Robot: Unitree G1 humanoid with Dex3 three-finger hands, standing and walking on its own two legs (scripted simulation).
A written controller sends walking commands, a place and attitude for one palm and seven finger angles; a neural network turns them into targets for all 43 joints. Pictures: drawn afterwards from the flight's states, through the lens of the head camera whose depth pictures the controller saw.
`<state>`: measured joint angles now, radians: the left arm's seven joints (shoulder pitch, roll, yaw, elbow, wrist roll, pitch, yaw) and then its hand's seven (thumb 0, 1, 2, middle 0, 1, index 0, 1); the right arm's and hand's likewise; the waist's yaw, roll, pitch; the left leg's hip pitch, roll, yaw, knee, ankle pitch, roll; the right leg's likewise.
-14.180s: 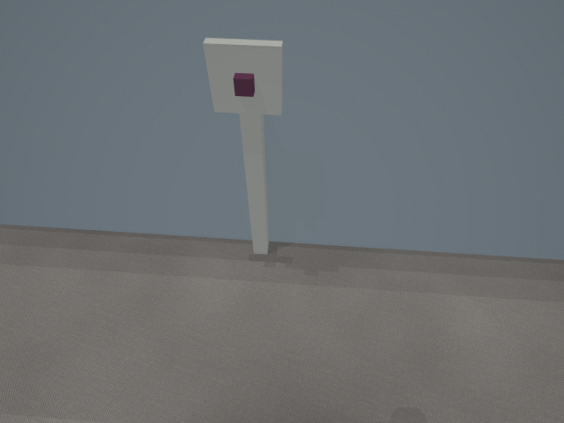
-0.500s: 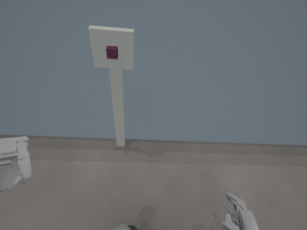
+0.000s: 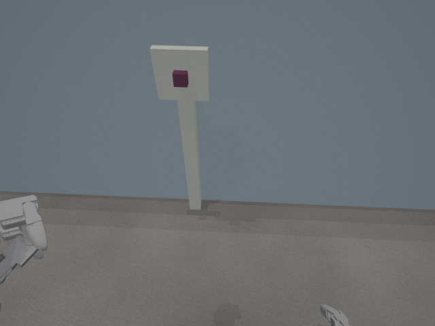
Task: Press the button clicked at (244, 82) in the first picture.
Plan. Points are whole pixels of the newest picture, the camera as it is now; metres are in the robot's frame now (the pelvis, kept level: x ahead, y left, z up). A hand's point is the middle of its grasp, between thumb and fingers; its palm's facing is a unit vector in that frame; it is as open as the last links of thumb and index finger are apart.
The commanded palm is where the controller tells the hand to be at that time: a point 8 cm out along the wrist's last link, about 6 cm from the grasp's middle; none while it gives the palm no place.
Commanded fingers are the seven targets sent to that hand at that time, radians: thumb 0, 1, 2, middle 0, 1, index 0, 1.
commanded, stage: stop stepping back and stand still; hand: left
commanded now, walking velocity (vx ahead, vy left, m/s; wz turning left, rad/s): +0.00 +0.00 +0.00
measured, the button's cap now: (180, 78) +0.83 +0.17 +0.05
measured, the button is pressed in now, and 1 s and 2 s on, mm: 0 0 0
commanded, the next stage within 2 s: let the arm hang, fingers relaxed in 0.42 s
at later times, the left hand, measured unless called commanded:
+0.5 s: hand (47, 220) +0.22 +0.26 +0.16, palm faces +0.35 -0.82 -0.45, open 3.1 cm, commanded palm none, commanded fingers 0.00 0.90 0.90 -1.30 -1.50 -1.30 -1.50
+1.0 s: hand out of the picture -0.02 +0.23 -0.16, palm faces +0.03 -0.97 -0.23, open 4.5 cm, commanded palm none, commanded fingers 0.00 0.90 0.90 -0.38 -0.50 -0.38 -0.50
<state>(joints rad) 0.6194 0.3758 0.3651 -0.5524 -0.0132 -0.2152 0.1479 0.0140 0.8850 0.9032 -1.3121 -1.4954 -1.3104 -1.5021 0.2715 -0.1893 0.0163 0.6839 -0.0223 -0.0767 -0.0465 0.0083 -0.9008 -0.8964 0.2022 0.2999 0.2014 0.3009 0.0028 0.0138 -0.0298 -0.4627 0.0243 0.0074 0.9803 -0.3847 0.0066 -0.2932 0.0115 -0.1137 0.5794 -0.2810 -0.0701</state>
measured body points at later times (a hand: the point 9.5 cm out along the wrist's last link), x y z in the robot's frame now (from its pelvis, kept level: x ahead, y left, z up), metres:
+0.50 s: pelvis +0.03 +0.02 +0.01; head +0.05 +0.02 +0.46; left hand +0.20 +0.30 +0.18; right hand +0.22 -0.21 -0.07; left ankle +0.04 +0.13 -0.73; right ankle +0.02 -0.08 -0.73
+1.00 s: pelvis +0.01 +0.04 +0.01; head +0.04 +0.04 +0.46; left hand -0.02 +0.28 -0.14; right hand +0.00 -0.20 -0.14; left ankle +0.04 +0.13 -0.73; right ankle +0.02 -0.08 -0.73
